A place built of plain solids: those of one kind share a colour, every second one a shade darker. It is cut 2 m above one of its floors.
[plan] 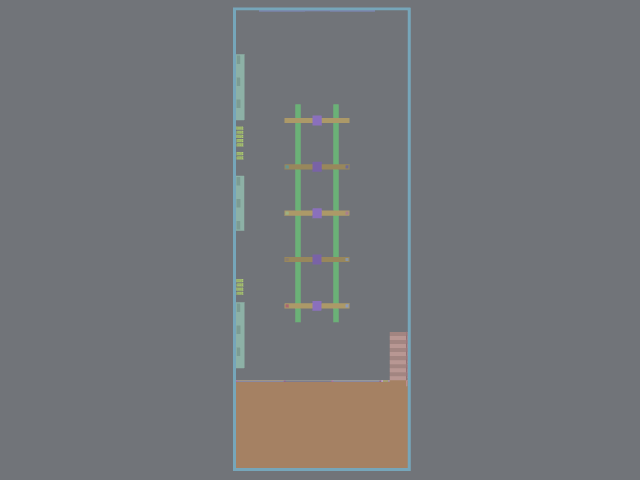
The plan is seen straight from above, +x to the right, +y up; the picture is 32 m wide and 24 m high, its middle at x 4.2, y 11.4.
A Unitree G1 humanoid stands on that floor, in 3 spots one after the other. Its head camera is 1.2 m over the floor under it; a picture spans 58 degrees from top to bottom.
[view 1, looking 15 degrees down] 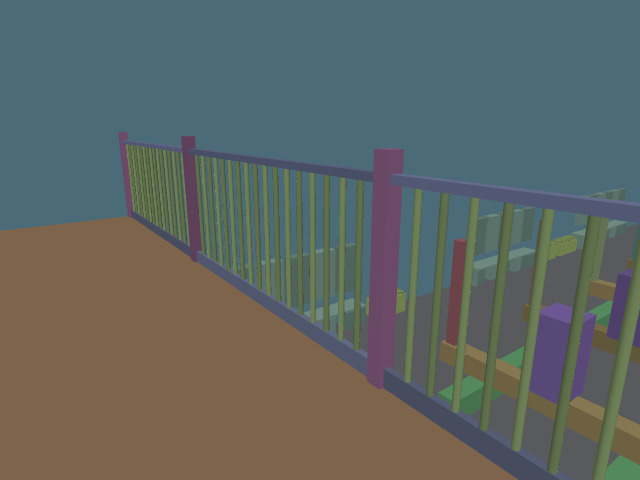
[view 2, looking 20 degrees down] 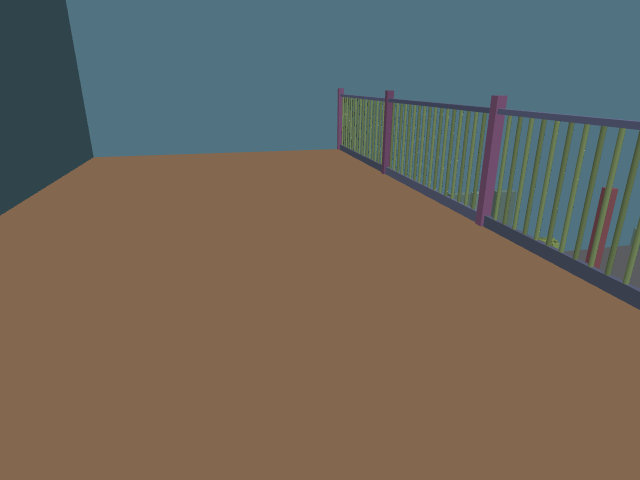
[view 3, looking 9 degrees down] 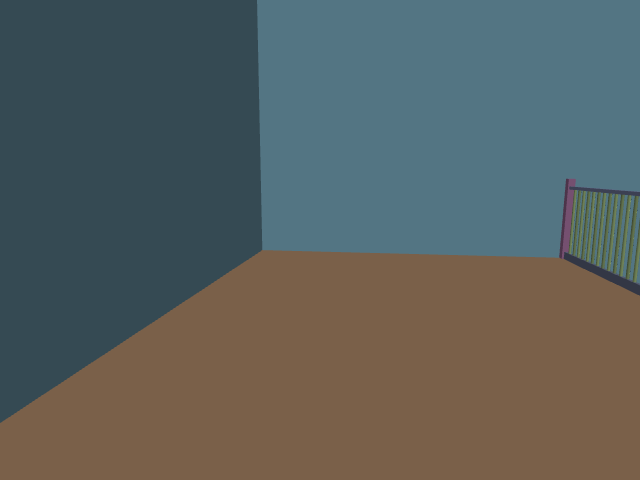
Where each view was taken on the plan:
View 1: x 6.14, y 3.03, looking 144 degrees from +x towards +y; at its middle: wall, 7.86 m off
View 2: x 8.10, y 2.09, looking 167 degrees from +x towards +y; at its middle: gal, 3.51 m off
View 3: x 6.39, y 1.79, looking -172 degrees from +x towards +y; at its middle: wall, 6.53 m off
